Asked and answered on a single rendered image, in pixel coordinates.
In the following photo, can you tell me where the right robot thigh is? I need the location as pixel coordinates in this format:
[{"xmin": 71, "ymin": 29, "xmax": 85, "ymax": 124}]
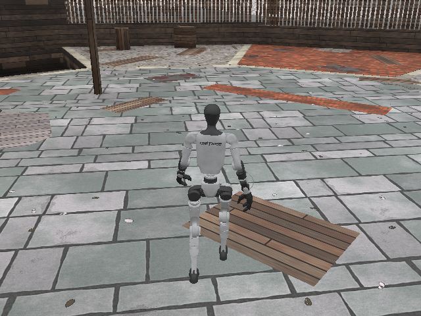
[{"xmin": 219, "ymin": 183, "xmax": 233, "ymax": 223}]

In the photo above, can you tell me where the robot left upper arm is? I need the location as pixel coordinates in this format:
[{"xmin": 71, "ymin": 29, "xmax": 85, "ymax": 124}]
[{"xmin": 180, "ymin": 132, "xmax": 198, "ymax": 166}]

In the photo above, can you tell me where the left robot forearm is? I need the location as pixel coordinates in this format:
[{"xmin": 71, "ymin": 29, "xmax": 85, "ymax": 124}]
[{"xmin": 177, "ymin": 156, "xmax": 187, "ymax": 178}]

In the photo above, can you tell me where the right robot forearm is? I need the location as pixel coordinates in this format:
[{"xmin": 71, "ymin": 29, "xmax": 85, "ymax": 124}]
[{"xmin": 236, "ymin": 160, "xmax": 251, "ymax": 194}]

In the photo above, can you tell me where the right robot shin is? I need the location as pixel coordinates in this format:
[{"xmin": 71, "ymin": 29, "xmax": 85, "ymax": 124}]
[{"xmin": 220, "ymin": 212, "xmax": 230, "ymax": 252}]

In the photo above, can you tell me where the right robot hand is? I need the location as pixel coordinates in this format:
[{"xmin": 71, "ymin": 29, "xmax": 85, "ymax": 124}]
[{"xmin": 237, "ymin": 192, "xmax": 253, "ymax": 212}]

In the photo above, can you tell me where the robot right upper arm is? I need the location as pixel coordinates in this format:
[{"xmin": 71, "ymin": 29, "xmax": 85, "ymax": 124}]
[{"xmin": 225, "ymin": 133, "xmax": 242, "ymax": 171}]

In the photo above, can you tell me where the left robot hand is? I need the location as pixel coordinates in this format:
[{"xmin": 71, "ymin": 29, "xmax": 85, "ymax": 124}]
[{"xmin": 176, "ymin": 174, "xmax": 191, "ymax": 186}]

